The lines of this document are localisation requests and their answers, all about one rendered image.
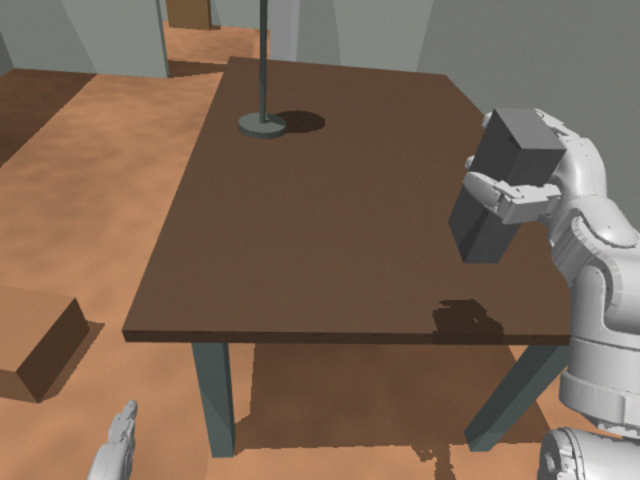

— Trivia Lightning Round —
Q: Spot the right robot hand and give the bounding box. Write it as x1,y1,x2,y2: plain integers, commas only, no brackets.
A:
463,109,607,228

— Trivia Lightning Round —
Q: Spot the table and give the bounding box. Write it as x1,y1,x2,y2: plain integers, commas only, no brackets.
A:
122,56,572,458

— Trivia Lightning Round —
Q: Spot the right robot arm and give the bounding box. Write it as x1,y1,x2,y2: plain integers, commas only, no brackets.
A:
537,196,640,480

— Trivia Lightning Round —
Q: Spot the desk lamp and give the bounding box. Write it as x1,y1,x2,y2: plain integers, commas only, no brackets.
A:
239,0,286,139

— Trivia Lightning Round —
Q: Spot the left robot hand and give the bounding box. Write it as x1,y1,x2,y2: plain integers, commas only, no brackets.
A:
87,400,137,480

